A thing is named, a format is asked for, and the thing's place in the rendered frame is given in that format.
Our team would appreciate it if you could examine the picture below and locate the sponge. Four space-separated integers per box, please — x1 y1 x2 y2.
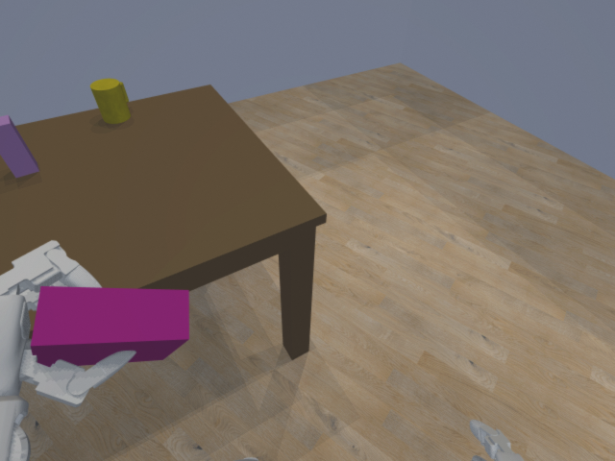
31 286 189 367

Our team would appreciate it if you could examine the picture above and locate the table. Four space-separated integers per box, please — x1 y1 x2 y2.
0 85 327 360

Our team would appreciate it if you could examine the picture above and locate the robot right hand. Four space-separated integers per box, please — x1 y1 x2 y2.
470 420 524 461

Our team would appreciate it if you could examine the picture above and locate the robot left hand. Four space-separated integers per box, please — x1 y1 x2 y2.
0 240 136 407

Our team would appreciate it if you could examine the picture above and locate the robot left forearm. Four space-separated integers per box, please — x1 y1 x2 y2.
0 396 31 461

